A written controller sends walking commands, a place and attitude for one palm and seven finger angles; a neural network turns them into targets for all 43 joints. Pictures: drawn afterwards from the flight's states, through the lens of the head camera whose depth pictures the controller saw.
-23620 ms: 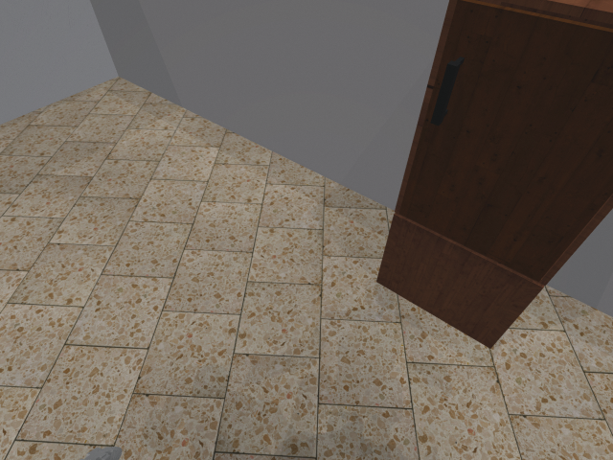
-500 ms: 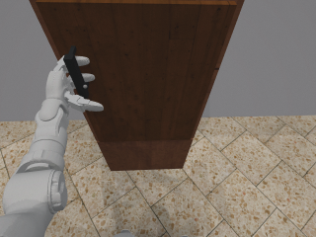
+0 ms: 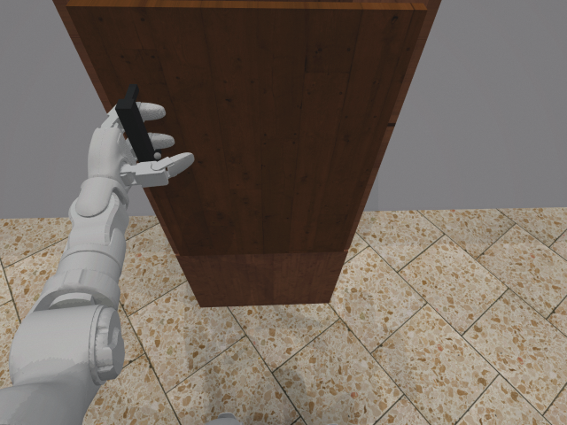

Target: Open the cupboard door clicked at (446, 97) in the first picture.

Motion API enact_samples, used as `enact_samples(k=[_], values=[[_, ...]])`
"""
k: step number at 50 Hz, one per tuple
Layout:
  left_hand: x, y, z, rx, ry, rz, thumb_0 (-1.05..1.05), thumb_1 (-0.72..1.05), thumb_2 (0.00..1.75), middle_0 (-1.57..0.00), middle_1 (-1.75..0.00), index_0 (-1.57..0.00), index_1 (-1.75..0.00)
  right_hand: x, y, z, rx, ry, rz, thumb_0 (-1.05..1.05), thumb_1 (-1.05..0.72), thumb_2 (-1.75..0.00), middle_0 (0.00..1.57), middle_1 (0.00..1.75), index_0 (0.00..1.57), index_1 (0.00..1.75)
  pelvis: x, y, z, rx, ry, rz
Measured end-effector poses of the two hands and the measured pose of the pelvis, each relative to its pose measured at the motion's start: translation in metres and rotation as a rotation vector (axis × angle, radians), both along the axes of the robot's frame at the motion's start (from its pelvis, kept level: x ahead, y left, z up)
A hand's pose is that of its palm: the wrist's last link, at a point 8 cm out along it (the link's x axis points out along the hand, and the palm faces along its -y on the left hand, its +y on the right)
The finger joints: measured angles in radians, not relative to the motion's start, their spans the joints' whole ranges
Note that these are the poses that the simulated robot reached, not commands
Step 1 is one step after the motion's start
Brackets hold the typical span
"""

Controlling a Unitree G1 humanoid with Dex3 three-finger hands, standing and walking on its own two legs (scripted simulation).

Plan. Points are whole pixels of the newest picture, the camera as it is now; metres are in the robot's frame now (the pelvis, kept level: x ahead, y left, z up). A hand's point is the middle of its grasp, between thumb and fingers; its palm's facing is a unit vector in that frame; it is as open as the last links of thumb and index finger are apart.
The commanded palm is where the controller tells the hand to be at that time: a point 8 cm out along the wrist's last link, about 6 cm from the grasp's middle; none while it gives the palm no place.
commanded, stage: close the thumb around the handle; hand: left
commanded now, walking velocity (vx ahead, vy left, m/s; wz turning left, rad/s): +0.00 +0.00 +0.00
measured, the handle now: (143, 134) +0.51 +0.20 +0.12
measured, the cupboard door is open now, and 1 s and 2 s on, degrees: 0 20 38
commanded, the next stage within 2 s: pull the door open along its arc in 0.32 s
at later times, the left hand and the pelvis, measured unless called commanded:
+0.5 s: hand (157, 155) +0.46 +0.17 +0.11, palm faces +0.01 -1.00 +0.01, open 5.4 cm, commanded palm +0.43 +0.22 +0.12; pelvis +0.00 +0.00 +0.00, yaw +0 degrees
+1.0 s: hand (167, 237) +0.33 +0.13 +0.12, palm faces +0.05 -1.00 +0.03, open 5.9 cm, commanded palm +0.28 +0.21 +0.12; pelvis +0.02 -0.01 +0.01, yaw -1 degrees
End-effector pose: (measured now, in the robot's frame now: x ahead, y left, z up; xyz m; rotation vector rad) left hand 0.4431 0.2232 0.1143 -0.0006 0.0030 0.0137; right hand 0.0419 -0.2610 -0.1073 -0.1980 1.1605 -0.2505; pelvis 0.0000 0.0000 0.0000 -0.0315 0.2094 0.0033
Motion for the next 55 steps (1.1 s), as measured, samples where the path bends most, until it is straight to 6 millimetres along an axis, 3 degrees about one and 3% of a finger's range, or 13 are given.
enact_samples(k=[9, 14, 26, 31, 39, 46, 55], values=[[0.001, 0.002, 0.0, 0.001, -0.003, 0.003, 0.01, 0.59, 0.77, -0.38, -1.32, -0.38, -1.32, -0.002, -0.002, 0.0, -0.004, 0.012, -0.004, 0.0, -0.9, -0.9, 0.2, 0.3, 0.21, 0.3, 0.001, -0.001, 0.0, 0.0, 0.003, -0.001], [0.001, 0.002, 0.0, -0.002, -0.002, -0.002, 0.01, 0.77, 0.84, -0.39, -1.33, -0.39, -1.34, -0.002, -0.003, 0.001, -0.003, 0.011, -0.006, 0.0, -0.9, -0.9, 0.2, 0.3, 0.21, 0.3, 0.002, -0.001, 0.0, 0.0, 0.003, -0.002], [0.0, 0.0, 0.0, -0.004, -0.002, 0.0, 0.01, 0.78, 0.84, -0.37, -1.35, -0.38, -1.35, 0.003, -0.002, 0.002, 0.001, -0.008, -0.009, 0.0, -0.9, -0.9, 0.2, 0.3, 0.21, 0.3, 0.003, -0.001, 0.001, 0.001, 0.0, -0.007], [-0.009, -0.001, -0.001, -0.002, -0.015, -0.001, 0.01, 0.79, 0.83, -0.37, -1.35, -0.37, -1.35, 0.008, 0.0, 0.002, 0.016, -0.028, -0.014, 0.0, -0.9, -0.9, 0.2, 0.3, 0.21, 0.3, 0.006, 0.0, 0.002, 0.004, -0.009, -0.017], [-0.052, -0.007, -0.002, -0.002, -0.047, -0.025, 0.01, 0.77, 0.78, -0.37, -1.35, -0.35, -1.35, 0.039, 0.006, 0.01, 0.052, -0.133, -0.003, 0.01, -0.9, -0.9, 0.2, 0.3, 0.2, 0.3, 0.015, 0.001, 0.008, 0.014, -0.049, -0.034], [-0.111, -0.022, -0.002, -0.018, -0.051, -0.04, 0.02, 0.73, 0.74, -0.37, -1.35, -0.35, -1.35, 0.094, 0.016, 0.029, 0.077, -0.307, 0.055, 0.01, -0.9, -0.9, 0.2, 0.3, 0.2, 0.3, 0.018, -0.001, 0.013, 0.023, -0.099, -0.037], [-0.165, -0.056, 0.001, -0.055, 0.002, 0.181, 0.03, 0.7, 0.75, -0.36, -1.32, -0.37, -1.32, 0.158, 0.033, 0.058, 0.108, -0.475, 0.176, 0.01, -0.9, -0.9, 0.2, 0.3, 0.2, 0.3, 0.015, -0.012, 0.016, 0.029, -0.152, -0.012]])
